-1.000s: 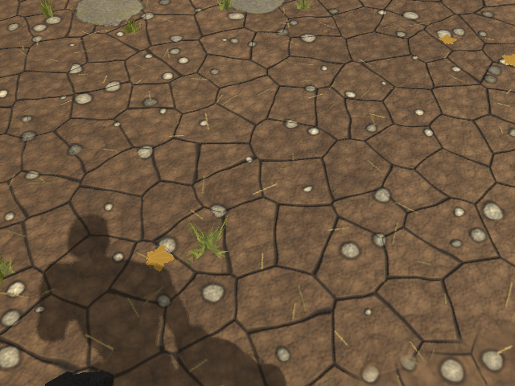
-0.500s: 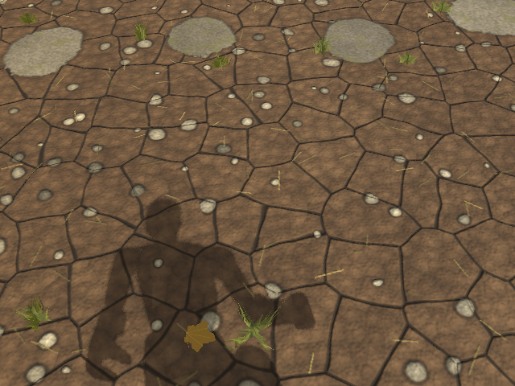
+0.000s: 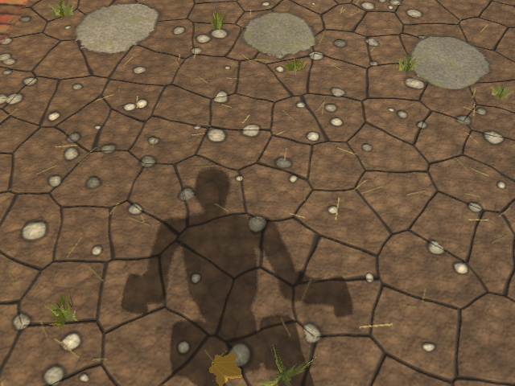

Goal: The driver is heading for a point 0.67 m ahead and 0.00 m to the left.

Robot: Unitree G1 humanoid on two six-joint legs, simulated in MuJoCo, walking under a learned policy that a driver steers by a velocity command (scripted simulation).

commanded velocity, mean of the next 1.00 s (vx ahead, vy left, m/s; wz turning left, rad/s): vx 0.25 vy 0.00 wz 0.27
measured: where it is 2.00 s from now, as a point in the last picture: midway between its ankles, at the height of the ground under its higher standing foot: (211, 320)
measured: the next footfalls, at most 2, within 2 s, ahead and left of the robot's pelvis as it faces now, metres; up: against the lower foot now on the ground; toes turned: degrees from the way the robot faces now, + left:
right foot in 0.08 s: +0.09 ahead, -0.15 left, +0.00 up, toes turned +8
left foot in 0.48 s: +0.02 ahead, +0.11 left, +0.00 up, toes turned +14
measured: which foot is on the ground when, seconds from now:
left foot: down 0.00-0.08, up 0.10-0.46, down 0.48-0.94, up 0.96-1.00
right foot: up 0.00-0.06, down 0.08-0.46, up 0.48-0.90, down 0.92-1.00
